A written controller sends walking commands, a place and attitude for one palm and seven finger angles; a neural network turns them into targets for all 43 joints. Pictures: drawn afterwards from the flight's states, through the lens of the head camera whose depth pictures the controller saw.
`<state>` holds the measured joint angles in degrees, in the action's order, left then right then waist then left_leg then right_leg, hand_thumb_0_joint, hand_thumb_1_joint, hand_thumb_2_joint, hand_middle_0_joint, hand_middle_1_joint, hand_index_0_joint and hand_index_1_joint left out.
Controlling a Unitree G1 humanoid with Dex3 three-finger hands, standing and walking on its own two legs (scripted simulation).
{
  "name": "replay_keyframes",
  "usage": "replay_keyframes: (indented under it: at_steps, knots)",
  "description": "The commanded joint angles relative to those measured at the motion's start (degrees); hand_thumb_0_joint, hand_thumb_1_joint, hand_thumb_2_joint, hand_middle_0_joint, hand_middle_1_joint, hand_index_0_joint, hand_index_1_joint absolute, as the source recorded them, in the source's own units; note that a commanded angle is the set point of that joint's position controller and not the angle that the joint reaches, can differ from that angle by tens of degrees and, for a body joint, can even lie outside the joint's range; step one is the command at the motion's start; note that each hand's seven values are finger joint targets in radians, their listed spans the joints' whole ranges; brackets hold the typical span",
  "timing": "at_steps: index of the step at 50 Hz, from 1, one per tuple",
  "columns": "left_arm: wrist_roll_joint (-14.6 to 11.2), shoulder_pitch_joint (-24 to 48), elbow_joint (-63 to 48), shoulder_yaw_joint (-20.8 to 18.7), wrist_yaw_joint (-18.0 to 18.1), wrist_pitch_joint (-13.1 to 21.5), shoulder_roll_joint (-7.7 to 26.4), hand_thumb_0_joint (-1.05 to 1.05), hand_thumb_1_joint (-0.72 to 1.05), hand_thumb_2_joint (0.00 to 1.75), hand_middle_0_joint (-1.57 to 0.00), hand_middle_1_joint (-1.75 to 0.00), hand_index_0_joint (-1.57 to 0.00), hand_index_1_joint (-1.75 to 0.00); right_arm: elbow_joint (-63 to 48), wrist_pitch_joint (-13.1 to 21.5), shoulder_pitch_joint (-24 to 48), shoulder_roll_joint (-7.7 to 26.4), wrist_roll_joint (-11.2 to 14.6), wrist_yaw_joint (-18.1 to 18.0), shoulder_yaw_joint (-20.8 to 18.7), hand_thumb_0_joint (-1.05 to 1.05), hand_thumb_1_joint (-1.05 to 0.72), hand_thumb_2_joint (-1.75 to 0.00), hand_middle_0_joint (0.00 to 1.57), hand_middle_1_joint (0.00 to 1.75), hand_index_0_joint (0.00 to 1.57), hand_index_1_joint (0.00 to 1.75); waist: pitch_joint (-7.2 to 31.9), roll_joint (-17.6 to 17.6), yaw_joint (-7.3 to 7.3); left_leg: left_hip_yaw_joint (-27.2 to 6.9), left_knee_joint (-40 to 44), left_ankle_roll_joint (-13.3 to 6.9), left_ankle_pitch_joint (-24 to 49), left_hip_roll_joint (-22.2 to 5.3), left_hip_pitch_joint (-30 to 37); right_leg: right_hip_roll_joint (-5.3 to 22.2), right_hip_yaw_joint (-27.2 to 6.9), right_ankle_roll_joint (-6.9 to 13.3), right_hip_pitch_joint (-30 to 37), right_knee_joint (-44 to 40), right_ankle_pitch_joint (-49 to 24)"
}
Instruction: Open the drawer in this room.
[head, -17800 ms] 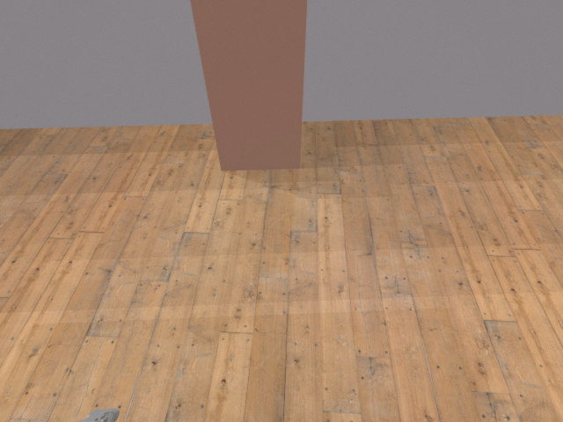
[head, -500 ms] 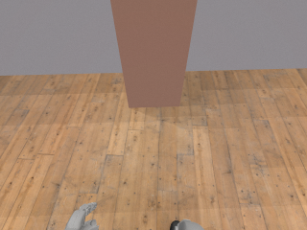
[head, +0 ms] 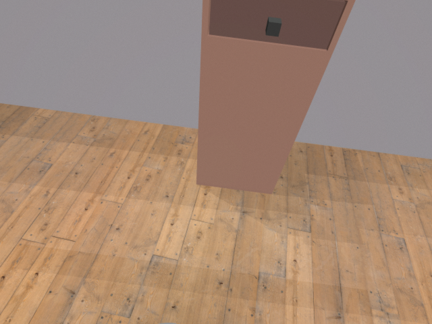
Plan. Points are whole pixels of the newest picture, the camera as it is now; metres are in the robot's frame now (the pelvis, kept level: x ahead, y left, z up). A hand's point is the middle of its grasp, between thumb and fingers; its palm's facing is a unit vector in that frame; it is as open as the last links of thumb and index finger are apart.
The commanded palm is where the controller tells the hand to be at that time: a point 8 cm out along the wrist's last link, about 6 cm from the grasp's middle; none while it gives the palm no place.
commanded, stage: stand and wait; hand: left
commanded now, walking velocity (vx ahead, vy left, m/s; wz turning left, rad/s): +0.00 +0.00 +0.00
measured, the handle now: (273, 24) +0.89 -0.06 +0.16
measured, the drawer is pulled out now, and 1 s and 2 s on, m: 0.00 0.00 0.00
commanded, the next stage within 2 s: look at it before walking up in 0.80 s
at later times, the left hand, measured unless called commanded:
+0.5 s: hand out of the picture +0.03 +0.15 -0.16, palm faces +0.03 -0.98 -0.17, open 7.4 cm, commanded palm none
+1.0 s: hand out of the picture +0.03 +0.12 -0.16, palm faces +0.06 -0.99 -0.15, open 7.4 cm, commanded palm none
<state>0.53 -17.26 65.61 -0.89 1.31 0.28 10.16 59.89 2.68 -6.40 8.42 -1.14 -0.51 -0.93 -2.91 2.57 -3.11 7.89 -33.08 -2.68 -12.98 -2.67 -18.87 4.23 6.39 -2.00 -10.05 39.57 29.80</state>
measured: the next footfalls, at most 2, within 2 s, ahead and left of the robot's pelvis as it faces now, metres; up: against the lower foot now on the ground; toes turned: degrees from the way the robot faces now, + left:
right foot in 0.20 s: +0.06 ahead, -0.14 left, +0.00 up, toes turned -5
right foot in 1.94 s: +0.14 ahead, -0.17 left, +0.00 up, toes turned -11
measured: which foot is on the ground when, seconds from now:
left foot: down 0.00-1.00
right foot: up 0.00-0.18, down 0.20-1.00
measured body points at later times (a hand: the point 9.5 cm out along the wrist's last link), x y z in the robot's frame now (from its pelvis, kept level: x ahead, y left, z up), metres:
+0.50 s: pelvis +0.04 -0.02 +0.01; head +0.05 -0.01 +0.46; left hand +0.03 +0.20 -0.15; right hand +0.02 -0.24 -0.15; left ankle +0.06 +0.09 -0.73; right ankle +0.02 -0.14 -0.73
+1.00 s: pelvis +0.06 -0.03 +0.01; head +0.07 -0.03 +0.46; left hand +0.03 +0.17 -0.15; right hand +0.04 -0.23 -0.15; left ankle +0.06 +0.09 -0.73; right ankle +0.02 -0.14 -0.73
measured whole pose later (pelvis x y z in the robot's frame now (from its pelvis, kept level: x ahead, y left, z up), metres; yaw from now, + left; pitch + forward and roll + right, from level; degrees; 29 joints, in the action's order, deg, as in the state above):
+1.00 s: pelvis +0.06 -0.03 +0.01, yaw +1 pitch -1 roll +1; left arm 0.5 -18.7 65.5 0.4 2.3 0.7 5.6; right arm 67.2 0.9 -17.1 6.1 -0.3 -2.0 -0.8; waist -1.4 0.4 0.0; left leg 6.6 -22.9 0.3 -12.4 -2.3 -9.4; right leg 2.6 6.1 -0.2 -5.6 23.2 16.6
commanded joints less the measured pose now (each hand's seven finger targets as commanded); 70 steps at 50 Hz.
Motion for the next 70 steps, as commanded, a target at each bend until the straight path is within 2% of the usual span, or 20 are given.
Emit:
replay_keyframes:
  at_steps: [1,3,6,8,9,11,12,13,15,18,21,33,44,48,51,54,55,64,70]
  knots:
    - [-0.2,-2.3,-1.7,0.0,0.2,0.6,2.2,0.0,0.9,0.9,-0.2,-0.3,-0.2,-0.3,1.0,-0.5,-7.0,8.7,0.1,-1.4,-1.2,0.0,-0.9,-0.9,0.2,0.3,0.2,0.3,5.3,-12.4,3.11,-14.9,13.7,-6.6,34.2,-15.8,13.8,2.3,-4.0,-0.1,-9.6,7.7,1.9]
    - [-0.1,-2.1,-1.3,0.1,0.1,0.3,1.3,0.0,0.9,0.9,-0.2,-0.3,-0.2,-0.3,1.1,-0.5,-6.4,8.2,0.3,-1.4,-1.3,0.0,-0.9,-0.9,0.2,0.3,0.2,0.3,5.9,-9.2,3.08,-13.0,14.9,-5.9,27.7,-13.9,12.2,2.1,-3.7,-0.3,-7.6,4.3,-1.5]
    - [0.3,-4.0,-0.7,0.2,0.3,0.0,0.4,0.0,0.9,0.9,-0.2,-0.3,-0.2,-0.3,1.3,-0.7,-5.2,7.1,0.4,-1.3,-1.8,0.0,-0.9,-0.9,0.2,0.3,0.2,0.3,5.9,-8.2,2.22,-11.1,15.9,-4.9,16.8,-11.9,9.2,1.6,-2.7,-0.3,-3.7,-3.2,-7.4]
    - [0.6,-6.1,0.0,0.2,0.5,0.0,0.6,0.0,0.9,0.9,-0.2,-0.3,-0.2,-0.3,1.2,-1.0,-3.9,6.5,0.8,-1.2,-1.8,0.0,-0.9,-0.9,0.2,0.3,0.2,0.3,4.2,-6.6,1.08,-9.8,15.0,-2.7,6.3,-9.8,5.5,1.6,-2.4,-0.2,0.0,-11.8,-15.0]
    - [0.8,-5.9,0.1,0.4,0.6,0.2,1.4,0.0,0.9,0.9,-0.2,-0.3,-0.2,-0.3,1.5,-1.2,-4.2,5.4,0.9,-1.0,-1.6,0.0,-0.9,-0.9,0.2,0.3,0.2,0.3,2.5,-4.0,1.49,-8.9,14.3,-0.8,1.7,-7.5,4.5,2.3,-3.9,0.1,0.0,-16.7,-17.5]
    - [0.6,-3.7,-0.6,0.6,0.6,0.6,3.3,0.0,0.9,0.9,-0.2,-0.3,-0.2,-0.3,2.0,-1.6,-5.5,4.3,1.0,-0.4,-1.3,0.0,-0.9,-0.9,0.2,0.3,0.2,0.3,-1.1,-3.5,2.82,-8.5,15.6,1.5,-4.7,-4.7,4.3,4.5,-6.4,1.4,-3.0,-20.0,-15.4]
    - [0.6,-2.3,-0.9,0.5,0.5,0.7,3.6,0.0,0.9,0.9,-0.2,-0.3,-0.2,-0.3,2.2,-2.0,-6.0,4.0,0.7,-0.4,-1.4,0.0,-0.9,-0.9,0.2,0.3,0.2,0.3,-3.2,2.2,3.25,-7.8,14.8,2.1,-4.3,-3.8,5.3,4.2,-7.1,1.7,-6.4,-20.9,-12.5]
    - [0.5,-1.9,-0.9,0.7,0.4,0.8,3.2,0.0,0.9,0.9,-0.2,-0.3,-0.2,-0.3,2.4,-2.0,-6.9,4.4,0.7,-0.5,-1.3,0.0,-0.9,-0.9,0.2,0.3,0.2,0.3,-4.5,4.1,3.62,-7.1,14.0,2.2,-2.1,-3.6,7.5,4.4,-7.6,2.0,-9.0,-22.0,-11.3]
    - [0.3,-1.6,-1.3,0.7,0.5,0.9,3.3,0.0,0.9,0.9,-0.2,-0.3,-0.2,-0.3,3.3,-1.8,-9.3,4.3,0.8,-0.5,-0.9,0.0,-0.9,-0.9,0.2,0.3,0.2,0.3,-3.7,1.5,4.06,-7.2,14.9,1.9,1.1,-4.0,8.6,3.9,-6.9,2.1,-7.4,-21.9,-13.8]
    - [-0.1,-3.4,-1.3,0.7,0.7,1.1,3.1,0.0,0.9,0.9,-0.2,-0.3,-0.2,-0.3,3.9,-1.2,-10.0,4.4,0.7,-0.6,-0.4,0.0,-0.9,-0.9,0.2,0.3,0.2,0.3,-0.5,-1.6,3.28,-7.0,15.2,1.6,5.2,-4.3,10.1,3.9,-6.4,2.1,-3.5,-21.2,-19.7]
    - [-0.2,-3.8,-1.4,0.6,0.8,1.2,3.3,0.0,0.9,0.9,-0.2,-0.3,-0.2,-0.3,4.6,-1.0,-11.4,4.1,0.8,-0.8,0.0,0.0,-0.9,-0.9,0.2,0.3,0.2,0.3,0.6,-2.7,3.1,-6.9,15.0,1.6,8.1,-4.4,10.0,3.9,-6.0,2.4,-0.7,-21.1,-22.5]
    - [-0.3,-5.1,-1.1,0.4,1.3,1.0,1.8,0.0,0.9,0.9,-0.2,-0.3,-0.2,-0.3,6.8,-1.1,-15.8,2.4,0.9,-1.4,0.1,0.0,-0.9,-0.9,0.2,0.3,0.2,0.3,-0.8,-2.1,3.08,-6.4,14.0,1.6,10.6,-4.4,10.1,3.7,-4.9,2.8,0.9,-21.0,-25.1]
    - [-0.1,-6.1,-1.0,0.3,1.5,1.0,0.8,0.0,0.9,0.9,-0.2,-0.3,-0.2,-0.3,6.5,-1.2,-15.9,1.6,0.9,-1.6,-0.2,0.0,-0.9,-0.9,0.2,0.3,0.2,0.3,-1.9,-2.1,3.39,-6.2,13.5,1.5,10.1,-4.5,10.7,3.4,-5.0,2.8,-0.6,-21.1,-24.6]
    - [0.0,-6.4,-1.0,0.4,1.5,1.0,0.7,0.0,0.9,0.9,-0.2,-0.3,-0.2,-0.3,6.4,-1.3,-15.5,1.8,0.9,-1.6,-0.2,0.0,-0.9,-0.9,0.2,0.3,0.2,0.3,-3.0,-2.1,3.39,-6.3,13.5,1.5,9.7,-4.4,10.7,3.3,-5.1,2.8,-1.3,-21.4,-24.0]
    - [0.0,-6.5,-0.9,0.3,1.5,1.1,0.8,0.0,0.9,0.9,-0.2,-0.3,-0.2,-0.3,6.1,-1.2,-15.3,2.0,0.9,-1.7,-0.2,0.0,-0.9,-0.9,0.2,0.3,0.2,0.3,-1.6,-2.0,3.35,-6.2,13.1,1.4,11.3,-4.5,11.5,3.5,-4.9,2.8,-0.3,-21.0,-25.7]
    - [0.0,-6.7,-0.9,0.3,1.5,1.1,1.0,0.0,0.9,0.9,-0.2,-0.3,-0.2,-0.3,6.0,-1.2,-14.8,2.4,0.8,-1.7,-0.2,0.0,-0.9,-0.9,0.2,0.3,0.2,0.3,-1.7,-2.7,3.26,-6.2,13.3,1.5,11.2,-4.4,11.6,3.4,-5.1,2.9,-0.2,-21.2,-25.8]
    - [0.0,-6.5,-0.8,0.4,1.5,1.1,1.2,0.0,0.9,0.9,-0.2,-0.3,-0.2,-0.3,5.9,-1.3,-15.0,2.4,0.9,-1.7,-0.2,0.0,-0.9,-0.9,0.2,0.3,0.2,0.3,-2.3,-1.9,3.29,-6.4,13.2,1.5,10.6,-4.5,11.2,3.4,-4.9,2.9,-0.3,-21.3,-25.2]
    - [0.0,-6.6,-1.0,0.3,1.4,1.1,1.7,0.0,0.9,0.9,-0.2,-0.3,-0.2,-0.3,5.7,-1.2,-14.4,3.0,0.8,-1.7,-0.2,0.0,-0.9,-0.9,0.2,0.3,0.2,0.3,-1.3,-2.6,3.25,-6.2,13.0,1.5,12.3,-4.5,12.0,3.6,-5.0,3.1,0.8,-21.3,-27.4]
    - [0.0,-6.3,-1.2,0.3,1.4,1.0,1.9,0.0,0.9,0.9,-0.2,-0.3,-0.2,-0.3,5.6,-1.3,-14.6,3.3,0.8,-1.7,-0.2,0.0,-0.9,-0.9,0.2,0.3,0.2,0.3,-1.9,-2.1,3.22,-6.5,13.1,1.5,11.5,-4.5,11.5,3.5,-4.7,3.0,0.8,-21.6,-25.9]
